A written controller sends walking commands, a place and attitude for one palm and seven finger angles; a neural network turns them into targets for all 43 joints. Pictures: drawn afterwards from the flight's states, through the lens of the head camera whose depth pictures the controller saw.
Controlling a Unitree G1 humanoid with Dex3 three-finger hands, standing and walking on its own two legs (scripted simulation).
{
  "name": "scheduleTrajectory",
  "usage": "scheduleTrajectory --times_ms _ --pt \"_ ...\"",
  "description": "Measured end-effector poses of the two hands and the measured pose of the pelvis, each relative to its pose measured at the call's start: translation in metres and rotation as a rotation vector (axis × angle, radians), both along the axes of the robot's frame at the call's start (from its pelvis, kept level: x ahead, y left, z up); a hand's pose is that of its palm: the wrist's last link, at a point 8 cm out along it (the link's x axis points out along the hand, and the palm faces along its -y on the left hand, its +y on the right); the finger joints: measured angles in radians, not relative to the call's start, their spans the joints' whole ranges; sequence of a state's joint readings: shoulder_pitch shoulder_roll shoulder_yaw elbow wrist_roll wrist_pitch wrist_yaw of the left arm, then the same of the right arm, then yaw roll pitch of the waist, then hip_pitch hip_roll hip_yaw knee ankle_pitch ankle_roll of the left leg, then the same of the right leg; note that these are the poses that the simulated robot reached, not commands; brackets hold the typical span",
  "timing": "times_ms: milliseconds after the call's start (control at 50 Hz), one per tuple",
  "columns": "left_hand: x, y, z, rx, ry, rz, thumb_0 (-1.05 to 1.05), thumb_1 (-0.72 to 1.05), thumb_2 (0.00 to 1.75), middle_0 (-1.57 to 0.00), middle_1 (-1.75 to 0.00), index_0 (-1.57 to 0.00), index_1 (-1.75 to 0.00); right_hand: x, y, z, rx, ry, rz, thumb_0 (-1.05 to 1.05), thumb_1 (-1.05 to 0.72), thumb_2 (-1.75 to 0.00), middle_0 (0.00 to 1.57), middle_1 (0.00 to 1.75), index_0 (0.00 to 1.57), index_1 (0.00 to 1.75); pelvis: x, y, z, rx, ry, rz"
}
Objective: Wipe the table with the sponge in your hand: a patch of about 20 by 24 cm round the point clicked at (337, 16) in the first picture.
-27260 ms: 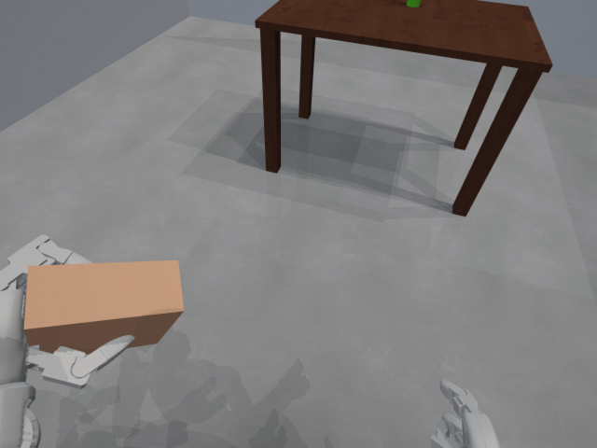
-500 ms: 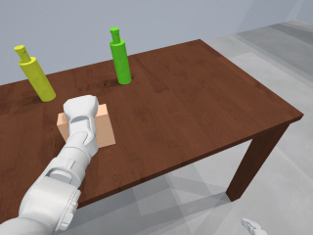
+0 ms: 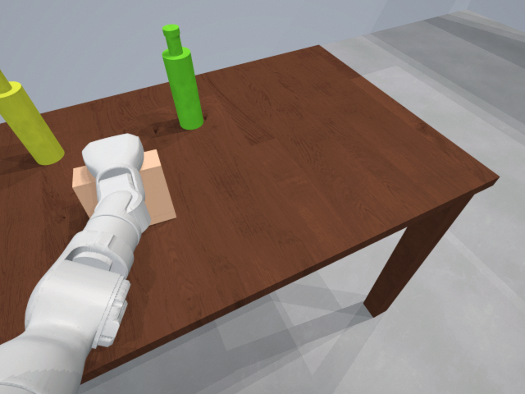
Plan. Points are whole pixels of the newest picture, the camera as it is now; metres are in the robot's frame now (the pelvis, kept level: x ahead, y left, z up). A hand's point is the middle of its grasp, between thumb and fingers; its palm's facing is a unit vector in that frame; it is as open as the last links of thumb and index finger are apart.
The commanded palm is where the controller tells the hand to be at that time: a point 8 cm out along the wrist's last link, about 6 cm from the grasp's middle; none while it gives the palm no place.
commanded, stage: wipe back along the third lane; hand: left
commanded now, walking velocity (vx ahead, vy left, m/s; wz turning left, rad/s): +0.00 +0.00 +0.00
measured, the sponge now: (132, 203) +0.44 +0.23 +0.04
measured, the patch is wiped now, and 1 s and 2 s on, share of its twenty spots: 0.90 0.90 0.90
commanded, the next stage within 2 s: slide back across to the middle lane in 1.78 s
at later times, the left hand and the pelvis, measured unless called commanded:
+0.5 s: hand (125, 190) +0.43 +0.22 +0.08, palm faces +0.02 -0.01 -1.00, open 9.8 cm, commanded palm +0.37 +0.20 +0.12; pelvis +0.03 +0.02 +0.01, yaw +0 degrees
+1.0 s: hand (131, 217) +0.37 +0.20 +0.09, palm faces +0.05 -0.04 -1.00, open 9.8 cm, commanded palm +0.32 +0.18 +0.12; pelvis +0.04 +0.01 +0.01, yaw +1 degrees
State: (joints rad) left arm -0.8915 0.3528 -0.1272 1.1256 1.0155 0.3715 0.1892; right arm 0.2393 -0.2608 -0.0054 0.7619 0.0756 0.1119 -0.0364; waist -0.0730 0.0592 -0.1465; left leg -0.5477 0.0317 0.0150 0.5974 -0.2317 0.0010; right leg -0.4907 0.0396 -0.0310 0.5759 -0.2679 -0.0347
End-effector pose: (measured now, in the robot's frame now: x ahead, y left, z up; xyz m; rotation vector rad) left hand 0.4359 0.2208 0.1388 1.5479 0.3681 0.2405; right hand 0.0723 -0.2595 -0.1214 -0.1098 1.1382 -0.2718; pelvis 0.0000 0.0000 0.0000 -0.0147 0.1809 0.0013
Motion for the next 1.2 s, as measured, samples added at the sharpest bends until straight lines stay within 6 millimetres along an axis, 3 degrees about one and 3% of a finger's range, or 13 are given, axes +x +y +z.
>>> scheduleTrajectory --times_ms 140,260,440,700,1200 --pt "-0.001 0.001 -0.003 0.009 -0.025 -0.016 0.01 -0.53 1.10 -0.78 -1.37 -0.81 -1.34 0.002 0.010 0.001 0.016 -0.002 -0.002 0.01 -0.90 -0.90 0.20 0.30 0.20 0.30 0.004 0.008 0.001 -0.003 0.002 -0.010" --pt "-0.010 0.000 -0.003 0.008 -0.072 -0.017 0.00 -0.51 1.09 -0.76 -1.38 -0.79 -1.35 0.023 0.021 0.004 0.035 -0.027 0.021 0.01 -0.90 -0.90 0.20 0.30 0.20 0.30 0.010 0.014 0.003 -0.003 -0.017 -0.010" --pt "-0.022 -0.002 -0.002 0.004 -0.092 0.003 -0.01 -0.48 1.07 -0.74 -1.38 -0.77 -1.36 0.087 0.040 0.019 0.060 -0.136 0.091 0.01 -0.90 -0.90 0.20 0.30 0.20 0.30 0.022 0.020 0.006 -0.002 -0.044 -0.003" --pt "-0.055 -0.012 -0.001 -0.010 -0.125 -0.021 0.01 -0.47 1.06 -0.73 -1.39 -0.76 -1.37 0.185 0.066 0.054 0.103 -0.309 0.236 0.01 -0.90 -0.90 0.20 0.30 0.20 0.30 0.041 0.018 0.008 0.004 -0.098 0.016" --pt "-0.111 -0.037 0.000 -0.036 -0.131 -0.031 0.02 -0.46 1.05 -0.72 -1.40 -0.75 -1.38 0.176 0.054 0.055 0.155 -0.355 0.256 0.01 -0.91 -0.90 0.20 0.30 0.20 0.30 0.025 -0.001 0.009 0.018 -0.165 0.008"
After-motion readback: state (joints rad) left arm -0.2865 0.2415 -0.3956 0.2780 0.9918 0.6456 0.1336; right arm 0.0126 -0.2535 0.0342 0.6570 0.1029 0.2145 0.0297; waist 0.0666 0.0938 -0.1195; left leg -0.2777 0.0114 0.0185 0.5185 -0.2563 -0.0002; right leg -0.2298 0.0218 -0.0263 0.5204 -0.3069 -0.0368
